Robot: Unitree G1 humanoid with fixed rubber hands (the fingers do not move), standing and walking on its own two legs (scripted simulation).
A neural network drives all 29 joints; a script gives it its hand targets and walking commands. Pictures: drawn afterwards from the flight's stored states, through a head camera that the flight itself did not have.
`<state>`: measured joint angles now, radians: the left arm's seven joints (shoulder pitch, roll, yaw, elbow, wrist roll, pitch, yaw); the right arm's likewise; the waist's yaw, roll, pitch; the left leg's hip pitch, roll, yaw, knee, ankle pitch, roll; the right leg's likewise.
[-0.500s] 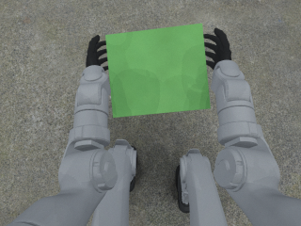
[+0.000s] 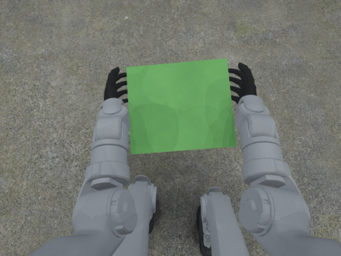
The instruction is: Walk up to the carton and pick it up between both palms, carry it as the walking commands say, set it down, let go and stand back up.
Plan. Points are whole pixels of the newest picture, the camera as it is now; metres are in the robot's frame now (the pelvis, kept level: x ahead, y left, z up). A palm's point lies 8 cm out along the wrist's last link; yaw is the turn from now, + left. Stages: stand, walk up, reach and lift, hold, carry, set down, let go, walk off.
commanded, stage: reach and lift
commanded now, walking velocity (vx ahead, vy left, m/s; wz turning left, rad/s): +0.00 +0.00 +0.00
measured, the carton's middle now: (179, 113) +0.45 +0.03 -0.12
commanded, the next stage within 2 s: none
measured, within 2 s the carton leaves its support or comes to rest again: neither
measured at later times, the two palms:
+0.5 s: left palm (104, 94) +0.42 +0.18 +0.03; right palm (262, 93) +0.45 -0.12 +0.04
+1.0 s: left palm (87, 82) +0.41 +0.18 +0.11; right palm (287, 83) +0.43 -0.13 +0.11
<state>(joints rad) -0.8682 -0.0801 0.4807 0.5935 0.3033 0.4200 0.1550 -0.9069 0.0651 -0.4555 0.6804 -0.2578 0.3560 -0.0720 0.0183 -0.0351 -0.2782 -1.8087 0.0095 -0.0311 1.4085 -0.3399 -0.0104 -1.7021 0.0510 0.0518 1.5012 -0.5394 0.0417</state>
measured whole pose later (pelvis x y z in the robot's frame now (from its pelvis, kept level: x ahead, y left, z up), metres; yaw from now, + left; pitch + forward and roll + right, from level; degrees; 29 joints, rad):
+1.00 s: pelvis +0.03 +0.00 +0.13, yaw +1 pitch +27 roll +0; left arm -0.61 -0.17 0.49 0.46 0.37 0.42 0.06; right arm -0.62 0.16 -0.45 0.53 -0.34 0.39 0.04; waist 0.02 -0.04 -0.18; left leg -1.11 0.01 -0.02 0.84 -0.21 -0.01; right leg -1.02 0.03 0.07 0.93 -0.38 0.02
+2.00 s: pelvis +0.07 -0.01 +0.20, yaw +1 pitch -2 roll +0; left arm -0.35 -0.18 0.34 0.32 0.34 0.61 -0.01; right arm -0.35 0.18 -0.33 0.38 -0.34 0.58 0.03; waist 0.05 -0.03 0.00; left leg -0.21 0.01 -0.02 0.32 -0.09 -0.02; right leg -0.12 0.01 0.07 0.39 -0.24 0.00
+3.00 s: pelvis +0.08 -0.01 +0.21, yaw +2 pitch -6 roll +1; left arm -0.26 -0.15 0.22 0.20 0.31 0.73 0.00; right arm -0.28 0.16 -0.25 0.25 -0.30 0.72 0.02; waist 0.00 -0.03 0.02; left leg -0.08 0.00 -0.03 0.28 -0.09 -0.02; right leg 0.02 0.00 0.06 0.33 -0.23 0.01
